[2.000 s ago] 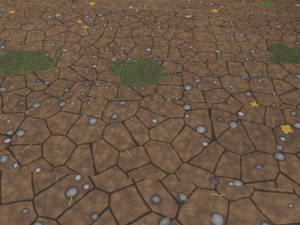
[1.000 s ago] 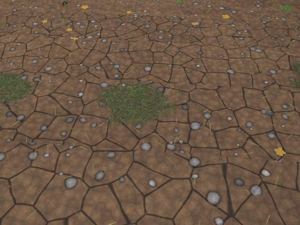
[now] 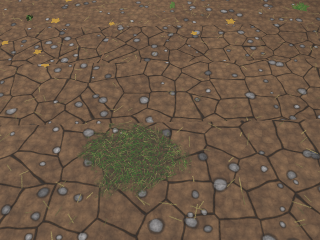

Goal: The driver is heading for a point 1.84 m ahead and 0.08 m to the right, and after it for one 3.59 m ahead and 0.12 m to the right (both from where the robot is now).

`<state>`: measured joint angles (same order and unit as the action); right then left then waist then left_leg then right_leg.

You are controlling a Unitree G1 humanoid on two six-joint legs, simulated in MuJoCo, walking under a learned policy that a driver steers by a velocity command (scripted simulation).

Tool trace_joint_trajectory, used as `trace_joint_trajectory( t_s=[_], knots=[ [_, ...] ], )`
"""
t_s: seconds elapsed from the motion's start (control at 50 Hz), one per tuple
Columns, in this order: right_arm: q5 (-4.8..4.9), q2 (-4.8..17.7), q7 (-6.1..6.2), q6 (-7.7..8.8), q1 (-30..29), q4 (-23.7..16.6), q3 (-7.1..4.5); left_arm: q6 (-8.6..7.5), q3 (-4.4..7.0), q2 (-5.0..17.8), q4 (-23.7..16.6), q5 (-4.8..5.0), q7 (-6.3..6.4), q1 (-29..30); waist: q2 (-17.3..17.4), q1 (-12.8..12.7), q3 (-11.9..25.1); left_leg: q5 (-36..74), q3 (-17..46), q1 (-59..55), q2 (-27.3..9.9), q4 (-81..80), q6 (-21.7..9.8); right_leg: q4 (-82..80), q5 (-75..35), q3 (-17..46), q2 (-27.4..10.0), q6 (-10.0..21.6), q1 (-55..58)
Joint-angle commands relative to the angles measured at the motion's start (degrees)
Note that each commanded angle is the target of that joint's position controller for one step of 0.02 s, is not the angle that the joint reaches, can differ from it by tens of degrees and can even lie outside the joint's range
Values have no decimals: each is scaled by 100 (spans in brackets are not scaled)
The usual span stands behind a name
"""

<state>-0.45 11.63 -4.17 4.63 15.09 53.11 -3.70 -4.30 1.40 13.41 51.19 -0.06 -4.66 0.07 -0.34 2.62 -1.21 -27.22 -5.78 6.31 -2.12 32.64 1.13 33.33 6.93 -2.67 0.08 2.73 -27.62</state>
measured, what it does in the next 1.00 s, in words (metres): walks ahead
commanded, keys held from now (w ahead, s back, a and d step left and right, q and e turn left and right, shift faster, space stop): no key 0.64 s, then w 0.36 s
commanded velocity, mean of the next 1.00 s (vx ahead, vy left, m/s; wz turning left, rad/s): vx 0.11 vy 0.00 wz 0.00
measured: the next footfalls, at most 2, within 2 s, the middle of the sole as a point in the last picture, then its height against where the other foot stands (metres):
left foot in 1.32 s outside the picture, level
right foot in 1.94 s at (174, 192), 0.16 m lower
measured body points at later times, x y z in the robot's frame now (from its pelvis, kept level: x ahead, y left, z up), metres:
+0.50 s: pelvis +0.00 +0.02 +0.00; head +0.02 +0.02 +0.45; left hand +0.13 +0.27 -0.13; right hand +0.02 -0.23 -0.15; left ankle -0.11 +0.12 -0.72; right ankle +0.11 -0.09 -0.72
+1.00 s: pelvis +0.11 -0.01 +0.01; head +0.11 -0.01 +0.46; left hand +0.13 +0.22 -0.14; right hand +0.07 -0.25 -0.14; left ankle +0.02 +0.11 -0.64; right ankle +0.12 -0.10 -0.72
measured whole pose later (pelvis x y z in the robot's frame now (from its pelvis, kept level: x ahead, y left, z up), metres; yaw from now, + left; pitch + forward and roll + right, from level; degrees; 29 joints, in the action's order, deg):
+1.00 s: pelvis +0.11 -0.01 +0.01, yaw +1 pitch -3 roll -2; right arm -5.0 9.8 -2.0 6.0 23.6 63.7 -3.8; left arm -7.3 2.5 9.7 60.2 -3.3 -1.8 -15.4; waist 2.3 -2.0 -2.9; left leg -26.3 2.0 19.5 -3.2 67.6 -6.6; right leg 29.7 15.3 -4.9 4.2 5.2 -12.3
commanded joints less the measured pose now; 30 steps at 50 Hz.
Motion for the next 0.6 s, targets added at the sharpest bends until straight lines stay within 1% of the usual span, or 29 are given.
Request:
trace_joint_trajectory(
  t_s=[0.02,0.08,0.2,0.32,0.46,0.6],
  knots=[
    [6,492,-36,22,496,-65,-145,-67,211,800,-199,10,92,79,-131,-76,766,804,46,944,-103,-454,-81,-434,-1155,880,-611,388,1816],
    [7,553,-57,39,469,-12,-168,-65,224,763,-109,14,97,51,-23,-101,722,1165,70,933,-172,-442,-115,-300,-1452,692,-479,359,1811],
    [-17,620,-110,42,468,116,-200,-62,269,754,102,24,147,-14,120,-170,358,868,159,1111,-289,-651,-266,-360,-812,491,-299,234,1681],
    [-23,640,-137,58,525,243,-213,-74,272,687,306,21,184,-43,211,-224,117,846,282,1181,-403,-811,-393,-401,-701,342,-172,158,1659],
    [-36,593,-145,51,740,418,-196,-81,255,626,537,5,191,-98,245,-257,-23,857,328,1232,-419,-858,-418,-403,-658,262,-130,106,1697],
    [-42,508,-128,48,965,573,-155,-88,233,571,716,-3,186,-128,228,-270,-31,944,308,1279,-379,-792,-389,-319,-725,225,-133,91,1752]
  ],
)
Keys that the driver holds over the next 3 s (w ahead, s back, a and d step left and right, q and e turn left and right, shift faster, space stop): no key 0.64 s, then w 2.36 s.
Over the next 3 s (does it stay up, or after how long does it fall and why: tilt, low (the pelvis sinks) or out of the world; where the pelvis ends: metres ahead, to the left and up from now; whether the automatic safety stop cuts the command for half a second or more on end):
stays up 1.24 0.05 -0.21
